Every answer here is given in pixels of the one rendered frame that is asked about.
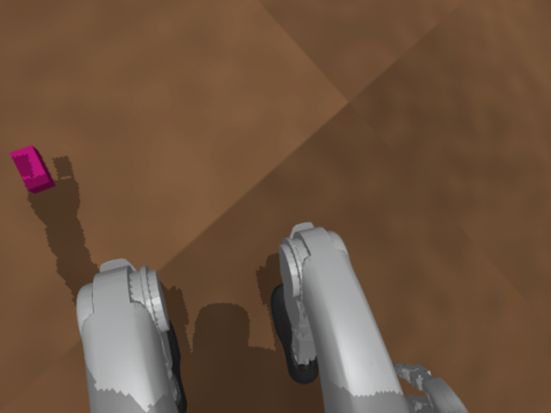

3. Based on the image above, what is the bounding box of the right robot hand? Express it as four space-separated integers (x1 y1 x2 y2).
393 363 468 413

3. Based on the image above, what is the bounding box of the small box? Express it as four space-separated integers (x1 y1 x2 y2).
10 145 55 194

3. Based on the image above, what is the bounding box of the left robot foot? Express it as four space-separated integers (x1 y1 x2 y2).
166 320 187 413

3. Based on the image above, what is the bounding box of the right robot foot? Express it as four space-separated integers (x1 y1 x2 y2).
271 284 319 385

